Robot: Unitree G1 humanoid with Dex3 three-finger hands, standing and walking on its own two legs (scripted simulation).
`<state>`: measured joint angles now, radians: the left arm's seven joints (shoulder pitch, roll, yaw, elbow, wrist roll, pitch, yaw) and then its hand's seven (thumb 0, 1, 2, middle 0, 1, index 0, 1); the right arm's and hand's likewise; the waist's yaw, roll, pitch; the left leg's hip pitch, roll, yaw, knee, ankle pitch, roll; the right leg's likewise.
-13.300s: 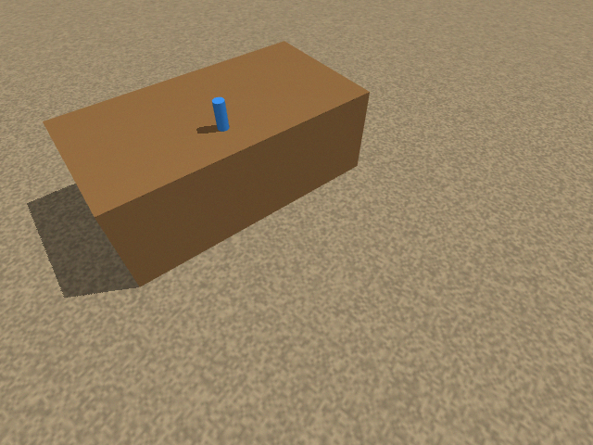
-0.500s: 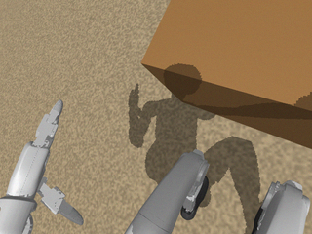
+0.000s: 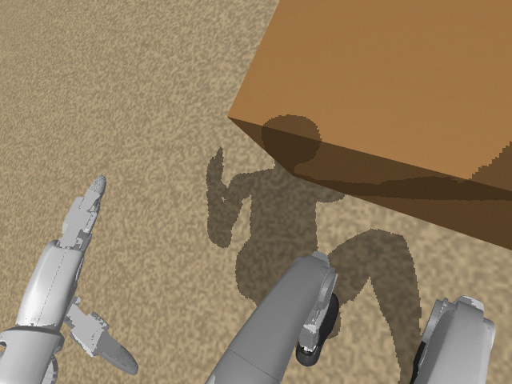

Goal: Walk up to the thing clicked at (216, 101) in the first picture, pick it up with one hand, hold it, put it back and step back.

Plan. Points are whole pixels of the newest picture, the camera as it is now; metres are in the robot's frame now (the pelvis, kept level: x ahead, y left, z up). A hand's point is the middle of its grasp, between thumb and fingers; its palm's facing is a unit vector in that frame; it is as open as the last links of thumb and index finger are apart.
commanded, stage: settle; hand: right
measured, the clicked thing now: out of the picture +0.60 -0.26 -0.04
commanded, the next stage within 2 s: lift in 0.62 s
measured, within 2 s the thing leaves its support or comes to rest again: neither
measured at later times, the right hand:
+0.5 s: hand out of the picture +0.59 -0.26 +0.03, palm faces +0.26 +0.97 -0.01, open 6.9 cm
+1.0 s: hand out of the picture +0.59 -0.26 +0.06, palm faces +0.24 +0.97 -0.01, open 6.9 cm
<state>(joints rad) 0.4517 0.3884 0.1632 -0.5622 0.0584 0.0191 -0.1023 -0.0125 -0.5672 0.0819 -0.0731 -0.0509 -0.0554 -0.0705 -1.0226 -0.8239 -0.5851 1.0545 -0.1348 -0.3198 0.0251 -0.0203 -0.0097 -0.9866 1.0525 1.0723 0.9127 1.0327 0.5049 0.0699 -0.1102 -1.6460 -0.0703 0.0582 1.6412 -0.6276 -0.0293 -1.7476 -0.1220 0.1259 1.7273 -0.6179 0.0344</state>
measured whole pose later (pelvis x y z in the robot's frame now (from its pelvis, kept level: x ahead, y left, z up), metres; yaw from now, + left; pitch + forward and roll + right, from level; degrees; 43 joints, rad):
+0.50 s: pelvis +0.01 +0.00 +0.04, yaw -1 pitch +33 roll +8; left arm 0.41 0.34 0.10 -0.42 0.06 0.01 -0.07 -0.01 -0.57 0.08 -0.07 -0.05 -0.05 -0.07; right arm -1.04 -0.82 -0.55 1.20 -0.11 -0.36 0.05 -0.04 0.00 -1.03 1.04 1.10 0.90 1.08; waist 0.46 0.04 -0.12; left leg -1.49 -0.06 0.05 1.49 -0.59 -0.03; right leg -1.60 -0.12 0.11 1.59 -0.59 0.03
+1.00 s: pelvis +0.02 -0.01 +0.06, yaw -2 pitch +32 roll +7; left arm 0.41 0.29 0.04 -0.35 0.07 0.02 -0.08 -0.01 -0.55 0.07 -0.06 -0.05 -0.06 -0.06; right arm -1.02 -0.78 -0.56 1.20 -0.10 -0.36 0.08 -0.04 0.00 -1.04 1.04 1.10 0.90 1.09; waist 0.43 0.02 -0.12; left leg -1.41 -0.06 0.04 1.40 -0.57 -0.03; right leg -1.51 -0.12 0.10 1.50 -0.57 0.02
